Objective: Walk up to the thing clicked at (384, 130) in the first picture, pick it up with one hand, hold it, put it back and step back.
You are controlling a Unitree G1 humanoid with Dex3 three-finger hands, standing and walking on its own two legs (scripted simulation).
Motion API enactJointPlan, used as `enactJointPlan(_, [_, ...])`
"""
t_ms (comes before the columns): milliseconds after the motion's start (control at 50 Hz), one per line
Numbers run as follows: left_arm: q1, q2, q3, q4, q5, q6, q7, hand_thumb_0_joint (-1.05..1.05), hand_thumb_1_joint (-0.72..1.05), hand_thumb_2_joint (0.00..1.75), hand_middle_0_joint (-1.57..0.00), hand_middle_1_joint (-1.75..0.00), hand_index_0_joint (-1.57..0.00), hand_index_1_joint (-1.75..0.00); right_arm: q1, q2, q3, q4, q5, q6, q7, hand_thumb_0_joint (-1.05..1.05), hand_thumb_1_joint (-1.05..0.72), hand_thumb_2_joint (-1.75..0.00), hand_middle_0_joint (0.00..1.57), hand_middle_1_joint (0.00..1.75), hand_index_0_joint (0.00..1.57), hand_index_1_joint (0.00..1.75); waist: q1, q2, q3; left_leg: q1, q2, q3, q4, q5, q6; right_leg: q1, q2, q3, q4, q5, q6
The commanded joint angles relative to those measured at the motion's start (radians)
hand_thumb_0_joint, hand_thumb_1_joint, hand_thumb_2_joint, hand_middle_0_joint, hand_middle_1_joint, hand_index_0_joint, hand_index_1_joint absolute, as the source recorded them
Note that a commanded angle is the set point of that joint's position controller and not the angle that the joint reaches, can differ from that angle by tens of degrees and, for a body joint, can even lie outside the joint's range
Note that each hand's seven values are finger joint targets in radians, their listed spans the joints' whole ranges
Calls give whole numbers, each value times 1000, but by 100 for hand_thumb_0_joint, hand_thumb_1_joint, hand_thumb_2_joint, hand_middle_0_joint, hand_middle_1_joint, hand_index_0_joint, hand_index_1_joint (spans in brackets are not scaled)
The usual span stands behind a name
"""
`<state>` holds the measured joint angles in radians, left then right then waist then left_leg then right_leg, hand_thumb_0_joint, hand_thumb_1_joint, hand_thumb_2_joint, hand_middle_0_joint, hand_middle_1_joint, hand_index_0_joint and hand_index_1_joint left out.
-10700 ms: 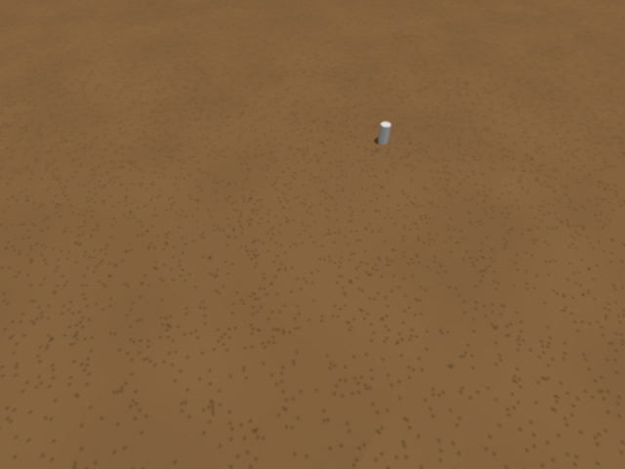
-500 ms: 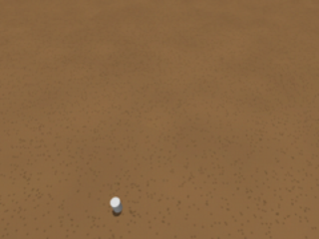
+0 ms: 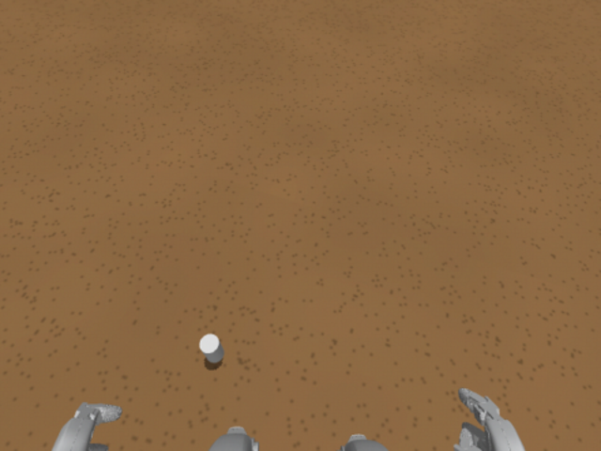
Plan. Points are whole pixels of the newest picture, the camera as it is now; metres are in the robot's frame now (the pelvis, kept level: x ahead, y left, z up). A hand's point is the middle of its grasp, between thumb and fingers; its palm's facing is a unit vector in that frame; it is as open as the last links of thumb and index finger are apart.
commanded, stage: rise first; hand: left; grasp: from above
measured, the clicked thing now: (212, 348) +0.43 +0.24 -0.66
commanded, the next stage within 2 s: none
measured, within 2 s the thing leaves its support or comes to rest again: neither
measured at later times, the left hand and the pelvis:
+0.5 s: hand out of the picture +0.14 +0.27 -0.23, palm faces -0.32 -0.75 -0.57, open 14.1 cm; pelvis -0.02 +0.00 -0.09, yaw +0 degrees
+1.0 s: hand (166, 392) +0.28 +0.28 -0.42, palm faces -0.47 -0.28 -0.84, open 13.9 cm; pelvis -0.09 +0.00 -0.28, yaw -4 degrees
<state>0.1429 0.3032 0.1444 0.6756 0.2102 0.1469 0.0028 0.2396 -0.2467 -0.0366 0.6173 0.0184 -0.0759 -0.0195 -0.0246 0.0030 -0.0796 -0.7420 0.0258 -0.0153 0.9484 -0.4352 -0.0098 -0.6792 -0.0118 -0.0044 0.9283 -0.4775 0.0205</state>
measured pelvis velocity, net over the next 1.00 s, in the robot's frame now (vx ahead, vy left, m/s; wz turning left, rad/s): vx -0.09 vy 0.00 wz -0.07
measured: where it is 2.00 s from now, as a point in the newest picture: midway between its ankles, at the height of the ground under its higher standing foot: outside the picture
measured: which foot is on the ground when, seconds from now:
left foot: down 0.00-1.00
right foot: down 0.00-1.00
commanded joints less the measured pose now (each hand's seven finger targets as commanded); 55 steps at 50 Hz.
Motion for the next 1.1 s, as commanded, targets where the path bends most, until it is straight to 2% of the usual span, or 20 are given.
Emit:
enactJointPlan(0, [35,189,44,-244,34,3,15,0,-55,96,-7,-108,-8,-108,-7,-146,-64,-152,-2,-61,-11,0,-90,-90,20,30,20,30,-1,57,-246,148,-12,10,-46,287,16,5,24,-27,-53,269,-31])
enactJointPlan(60, [90,183,43,-303,55,23,21,0,-56,97,-7,-108,-7,-107,-18,-143,-62,-169,-4,-68,-7,0,-90,-90,20,30,20,30,5,78,-258,117,-5,-4,-18,292,13,-35,24,-32,-10,253,-37])
enactJointPlan(100, [116,176,35,-313,63,37,23,0,-55,96,-7,-108,-8,-107,-18,-145,-61,-174,-6,-75,-7,0,-91,-90,20,30,20,30,-11,67,-256,97,0,-10,5,282,14,-67,29,-36,14,239,-35])
enactJointPlan(240, [184,173,41,-424,92,50,42,0,-53,93,-8,-110,-9,-108,-36,-131,-55,-219,-11,-99,-3,0,-91,-90,20,30,20,30,3,76,-296,-4,-6,-17,96,247,16,-150,29,-39,104,213,-37])
enactJointPlan(300, [119,182,30,-428,110,42,46,0,-54,94,-7,-109,-9,-108,-50,-136,-54,-223,-10,-108,-2,0,-90,-90,20,30,20,30,-21,71,-288,-69,-5,-21,142,197,17,-220,29,-37,149,181,-37])
enactJointPlan(380, [22,204,27,-338,183,-10,49,0,-54,94,-7,-109,-8,-108,-65,-146,-51,-206,-13,-128,3,0,-90,-90,20,30,20,30,-30,67,-294,-191,-8,-31,245,101,20,-372,30,-34,261,101,-41])
enactJointPlan(500, [-125,245,5,-269,315,-126,87,0,-52,97,-6,-109,-7,-108,-87,-172,-63,-156,-11,-155,28,0,-88,-90,20,30,20,30,-14,99,-454,-301,-12,-39,412,116,15,-567,31,-30,457,100,-46])
enactJointPlan(580, [-246,334,50,-182,402,-177,125,0,-54,98,-7,-110,-8,-109,-94,-192,-72,-106,-10,-154,39,0,-90,-90,20,30,20,30,7,110,-525,-408,-14,-38,524,128,18,-678,36,-32,568,104,-50])
enactJointPlan(640, [-341,378,55,-135,465,-203,145,0,-55,99,-7,-109,-7,-109,-87,-198,-81,-79,-13,-140,46,0,-90,-90,20,30,20,30,13,122,-605,-463,-15,-24,606,137,23,-724,43,-32,620,112,-49])
enactJointPlan(680, [-430,356,19,-88,493,-220,144,0,-54,99,-6,-110,-7,-110,-76,-196,-85,-57,-15,-131,55,0,-88,-90,20,30,20,30,-4,81,-612,-541,-16,-23,659,99,28,-767,45,-38,651,89,-47])
enactJointPlan(700, [-455,391,40,-50,511,-229,147,0,-54,100,-6,-109,-7,-109,-68,-197,-85,-45,-17,-127,57,0,-89,-90,20,30,20,30,8,86,-622,-573,-18,-15,689,91,30,-774,46,-35,666,83,-46])
enactJointPlan(800, [-661,463,44,-1,608,-277,171,0,-51,100,-6,-108,-6,-108,-48,-206,-98,-23,-26,-100,64,0,-86,-89,20,30,20,30,8,69,-696,-683,-15,-7,773,-32,29,-838,52,-46,727,-18,-49])
enactJointPlan(880, [-734,498,48,136,673,-302,192,0,-53,102,-5,-109,-5,-108,-15,-209,-95,26,-33,-74,64,0,-87,-90,20,30,20,30,-4,74,-673,-757,-13,-17,823,-97,30,-928,55,-65,792,-74,-51])
enactJointPlan(900, [-787,508,43,97,685,-314,198,0,-52,101,-5,-109,-6,-108,-15,-209,-96,20,-35,-69,67,0,-86,-90,20,30,20,30,-5,77,-700,-776,-15,-12,848,-85,33,-927,55,-65,805,-63,-50])
enactJointPlan(940, [-789,522,46,181,712,-322,210,0,-52,101,-5,-109,-6,-108,6,-207,-91,48,-40,-54,69,0,-87,-90,20,30,20,30,-12,72,-678,-807,-16,-13,871,-102,36,-965,58,-71,827,-84,-51])
enactJointPlan(980, [-883,578,59,135,739,-340,225,0,-53,102,-5,-108,-6,-107,-14,-216,-93,29,-45,-44,68,0,-88,-90,20,30,20,30,-4,112,-692,-815,-16,-14,886,-127,33,-993,59,-75,850,-109,-55])
enactJointPlan(1000, [-843,551,42,230,755,-336,228,0,-53,102,-5,-107,-5,-106,8,-214,-90,59,-48,-33,69,0,-87,-90,20,30,20,30,-19,91,-647,-838,-15,-19,888,-168,35,-1029,62,-82,855,-147,-55])
enactJointPlan(1020, [-919,559,36,160,758,-352,236,0,-53,102,-5,-106,-6,-106,-6,-216,-90,34,-49,-29,72,0,-88,-90,20,30,20,30,-27,106,-655,-859,-17,-20,896,-183,35,-1035,63,-83,863,-164,-56])
enactJointPlan(1040, [-893,596,62,236,772,-349,244,0,-54,102,-5,-106,-6,-106,14,-214,-85,62,-52,-16,73,0,-88,-90,20,30,20,30,-16,89,-658,-867,-18,-17,910,-181,36,-1028,64,-82,870,-165,-55])
enactJointPlan(1080, [-933,595,46,265,796,-360,256,0,-54,102,-5,-105,-6,-104,19,-212,-79,67,-61,-4,76,0,-89,-90,20,30,20,30,-37,102,-638,-895,-19,-15,935,-196,37,-1060,64,-86,888,-180,-55])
